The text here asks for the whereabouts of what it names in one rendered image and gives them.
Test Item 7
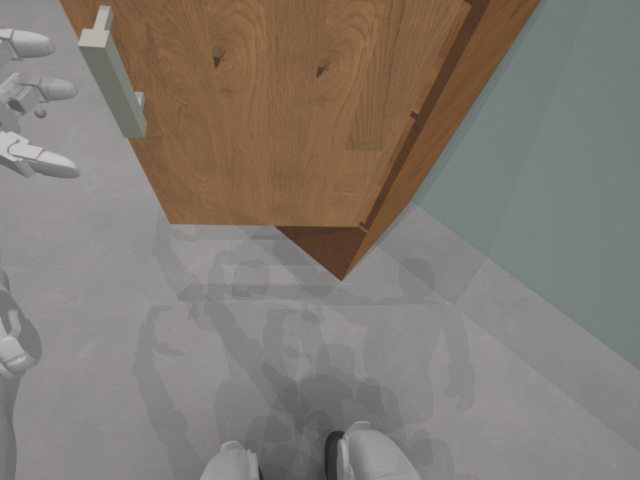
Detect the handle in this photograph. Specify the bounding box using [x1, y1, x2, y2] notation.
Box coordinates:
[78, 5, 147, 138]

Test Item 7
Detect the robot left upper arm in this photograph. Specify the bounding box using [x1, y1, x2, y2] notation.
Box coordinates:
[0, 290, 42, 480]

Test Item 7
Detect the robot left hand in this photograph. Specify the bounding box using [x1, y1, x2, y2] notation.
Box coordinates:
[0, 29, 81, 178]

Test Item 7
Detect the robot left shin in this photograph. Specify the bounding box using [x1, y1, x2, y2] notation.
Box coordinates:
[220, 441, 245, 453]

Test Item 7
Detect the right robot foot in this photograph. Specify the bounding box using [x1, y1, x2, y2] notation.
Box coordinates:
[325, 431, 345, 480]

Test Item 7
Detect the cupboard door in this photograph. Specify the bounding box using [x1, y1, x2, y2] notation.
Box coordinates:
[59, 0, 464, 227]

